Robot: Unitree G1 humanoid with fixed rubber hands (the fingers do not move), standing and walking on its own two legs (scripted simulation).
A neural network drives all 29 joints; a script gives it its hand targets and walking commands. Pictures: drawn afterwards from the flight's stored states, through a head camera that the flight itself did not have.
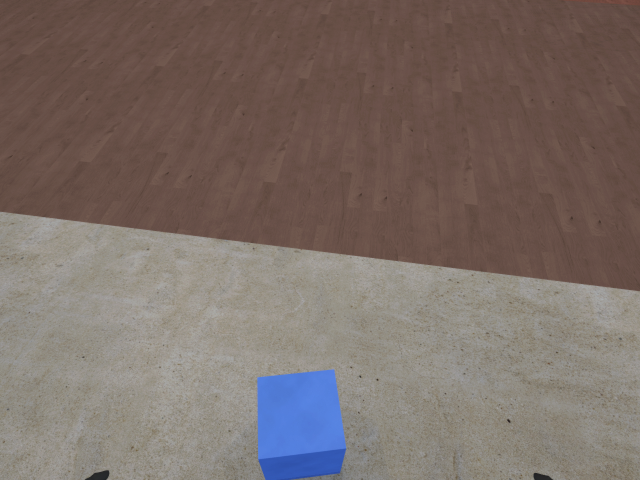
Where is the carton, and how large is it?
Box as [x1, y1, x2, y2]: [257, 369, 345, 479]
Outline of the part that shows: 333,369 257,377 258,459 265,479 291,479 339,472 345,450 345,443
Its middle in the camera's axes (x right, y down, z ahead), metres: -0.05 +0.51 +1.07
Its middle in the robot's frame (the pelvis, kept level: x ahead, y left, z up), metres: +0.40 +0.05 -0.66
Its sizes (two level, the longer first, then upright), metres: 0.210 0.200 0.250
